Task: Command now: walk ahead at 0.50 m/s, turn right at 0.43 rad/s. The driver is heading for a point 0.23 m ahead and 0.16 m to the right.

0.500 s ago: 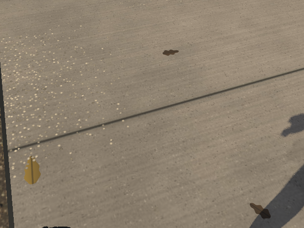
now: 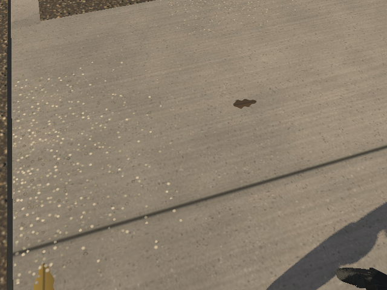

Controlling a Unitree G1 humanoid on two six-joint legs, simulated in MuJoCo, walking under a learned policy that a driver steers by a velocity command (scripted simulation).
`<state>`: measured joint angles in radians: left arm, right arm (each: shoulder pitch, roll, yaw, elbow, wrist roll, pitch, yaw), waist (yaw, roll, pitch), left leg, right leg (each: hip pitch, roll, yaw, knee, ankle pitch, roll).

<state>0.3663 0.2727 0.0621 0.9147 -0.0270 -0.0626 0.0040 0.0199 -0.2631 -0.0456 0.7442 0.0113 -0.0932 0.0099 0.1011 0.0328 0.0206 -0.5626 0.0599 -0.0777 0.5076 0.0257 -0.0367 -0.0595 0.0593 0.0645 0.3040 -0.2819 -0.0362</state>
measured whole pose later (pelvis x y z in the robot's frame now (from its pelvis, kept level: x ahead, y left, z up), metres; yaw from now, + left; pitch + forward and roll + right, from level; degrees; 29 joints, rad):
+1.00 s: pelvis +0.22 +0.00 -0.01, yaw -9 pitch -1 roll +0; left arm 0.10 0.24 0.05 0.94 0.00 0.02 0.01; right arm 0.20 -0.25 -0.03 1.06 -0.01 0.01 -0.04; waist -0.02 -0.01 0.04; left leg -0.10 0.05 0.05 0.48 -0.36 -0.04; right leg -0.29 0.02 0.00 0.53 -0.22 -0.03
